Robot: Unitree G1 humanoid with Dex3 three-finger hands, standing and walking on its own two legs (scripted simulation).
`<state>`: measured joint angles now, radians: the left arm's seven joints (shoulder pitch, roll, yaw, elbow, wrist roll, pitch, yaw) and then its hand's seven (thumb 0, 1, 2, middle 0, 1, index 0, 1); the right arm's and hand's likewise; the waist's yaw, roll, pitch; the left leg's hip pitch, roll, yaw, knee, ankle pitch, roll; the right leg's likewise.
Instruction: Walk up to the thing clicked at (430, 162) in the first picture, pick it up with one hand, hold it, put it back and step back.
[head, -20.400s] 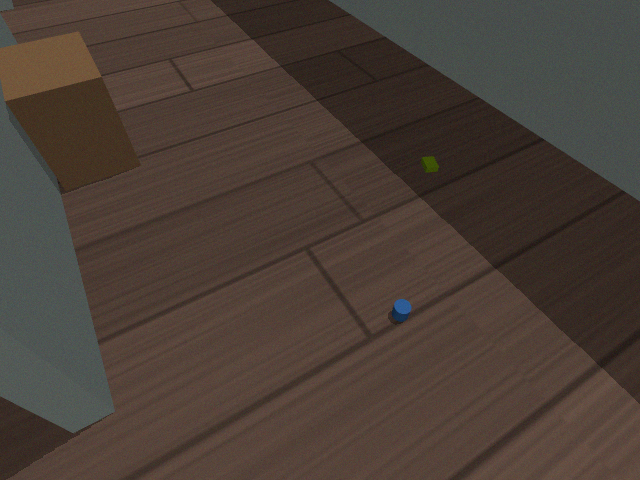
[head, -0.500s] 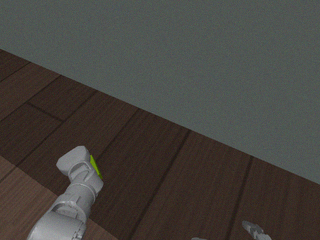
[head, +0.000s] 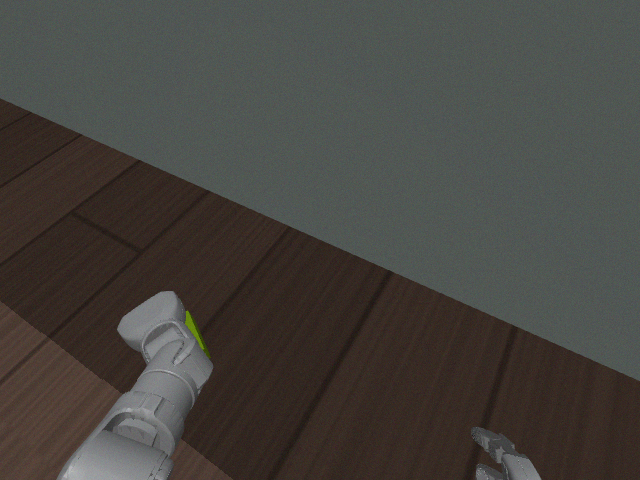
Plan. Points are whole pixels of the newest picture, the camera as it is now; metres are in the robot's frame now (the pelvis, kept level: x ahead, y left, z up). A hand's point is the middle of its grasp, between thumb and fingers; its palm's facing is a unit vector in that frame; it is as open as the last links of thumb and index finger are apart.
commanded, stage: hold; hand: left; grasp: from above
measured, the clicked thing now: (181, 343) +0.33 +0.23 -0.09
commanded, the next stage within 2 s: crouch in 1.26 s
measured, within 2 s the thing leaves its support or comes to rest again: neither
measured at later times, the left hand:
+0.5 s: hand (172, 343) +0.30 +0.22 -0.04, palm faces -0.30 -0.31 -0.90, open 10.1 cm
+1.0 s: hand (169, 352) +0.29 +0.22 -0.04, palm faces -0.31 -0.30 -0.90, open 10.1 cm
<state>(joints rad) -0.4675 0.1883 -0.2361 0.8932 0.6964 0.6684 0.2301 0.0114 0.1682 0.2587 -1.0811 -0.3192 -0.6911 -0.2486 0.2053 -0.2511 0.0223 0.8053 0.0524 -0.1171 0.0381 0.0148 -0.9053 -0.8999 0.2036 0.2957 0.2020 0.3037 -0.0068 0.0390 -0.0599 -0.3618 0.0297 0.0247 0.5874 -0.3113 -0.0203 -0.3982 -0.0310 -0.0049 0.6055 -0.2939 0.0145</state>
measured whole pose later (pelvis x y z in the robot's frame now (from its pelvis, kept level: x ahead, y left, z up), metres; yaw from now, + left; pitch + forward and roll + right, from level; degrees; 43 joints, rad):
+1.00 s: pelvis +0.00 +0.00 +0.00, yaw +0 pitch +2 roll +0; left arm -0.39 0.19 -0.29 0.71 0.74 0.75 0.14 0.01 0.17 0.26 -1.06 -0.36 -0.69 -0.27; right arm 0.16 -0.25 0.04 0.76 0.05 -0.11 0.04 0.02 -0.91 -0.90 0.20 0.30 0.20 0.30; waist 0.02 0.05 -0.04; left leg -0.29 0.03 0.02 0.54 -0.29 -0.02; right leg -0.32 -0.03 -0.01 0.56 -0.27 0.01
